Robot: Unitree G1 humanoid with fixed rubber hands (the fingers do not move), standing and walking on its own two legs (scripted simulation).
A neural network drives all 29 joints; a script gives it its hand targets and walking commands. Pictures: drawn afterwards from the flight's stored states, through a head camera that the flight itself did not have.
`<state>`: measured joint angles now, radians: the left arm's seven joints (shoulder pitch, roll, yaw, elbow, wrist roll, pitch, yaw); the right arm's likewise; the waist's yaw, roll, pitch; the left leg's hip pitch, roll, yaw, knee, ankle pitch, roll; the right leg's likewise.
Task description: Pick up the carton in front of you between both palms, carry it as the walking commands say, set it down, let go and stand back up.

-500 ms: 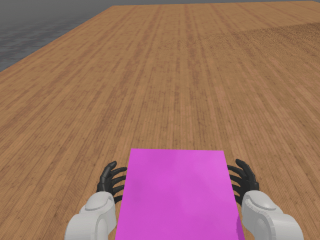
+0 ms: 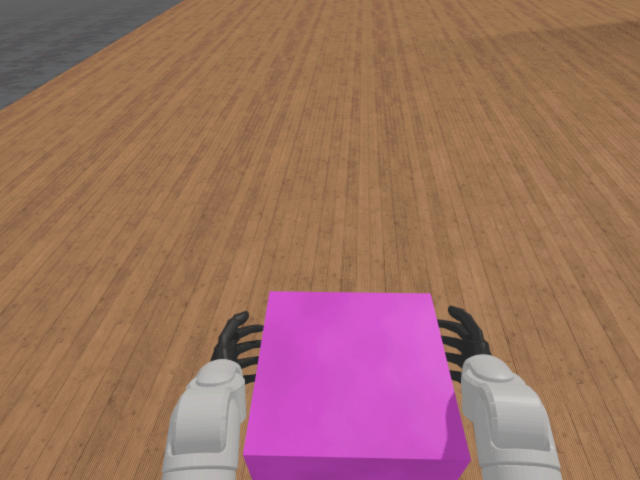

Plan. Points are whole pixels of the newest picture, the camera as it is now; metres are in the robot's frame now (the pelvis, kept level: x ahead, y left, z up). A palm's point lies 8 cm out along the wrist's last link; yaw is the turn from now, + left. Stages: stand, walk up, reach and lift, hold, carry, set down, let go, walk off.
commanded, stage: carry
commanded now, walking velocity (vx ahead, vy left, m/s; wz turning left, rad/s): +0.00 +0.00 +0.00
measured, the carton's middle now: (348, 411) +0.26 +0.00 -0.04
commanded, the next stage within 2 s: hold in 1.02 s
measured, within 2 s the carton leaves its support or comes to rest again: neither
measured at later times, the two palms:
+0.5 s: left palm (237, 354) +0.30 +0.14 +0.04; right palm (471, 351) +0.30 -0.16 +0.04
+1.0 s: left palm (235, 357) +0.29 +0.14 +0.04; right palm (472, 352) +0.30 -0.16 +0.04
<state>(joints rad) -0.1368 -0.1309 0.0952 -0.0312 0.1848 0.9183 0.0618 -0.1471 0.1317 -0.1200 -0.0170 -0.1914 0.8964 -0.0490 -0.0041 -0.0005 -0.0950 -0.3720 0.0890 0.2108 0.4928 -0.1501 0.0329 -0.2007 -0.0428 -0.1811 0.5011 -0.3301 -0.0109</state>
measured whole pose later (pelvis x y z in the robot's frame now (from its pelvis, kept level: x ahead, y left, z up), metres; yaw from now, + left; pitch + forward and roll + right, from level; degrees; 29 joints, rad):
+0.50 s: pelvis +0.01 -0.01 +0.00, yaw +0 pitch +2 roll +0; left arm -0.22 -0.14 0.16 0.12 0.23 0.74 0.03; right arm -0.23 0.15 -0.18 0.13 -0.23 0.72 -0.02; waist 0.00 0.00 -0.06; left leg -0.38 0.09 0.21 0.53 -0.18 0.02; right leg -0.21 -0.04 -0.18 0.54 -0.36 -0.02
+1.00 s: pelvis +0.00 -0.01 +0.00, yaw +0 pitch +2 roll +0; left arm -0.22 -0.14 0.16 0.14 0.23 0.75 0.03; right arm -0.23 0.15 -0.18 0.15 -0.24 0.73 -0.02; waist 0.00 0.00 -0.07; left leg -0.37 0.10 0.21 0.52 -0.17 0.02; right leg -0.20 -0.04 -0.18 0.53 -0.35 -0.02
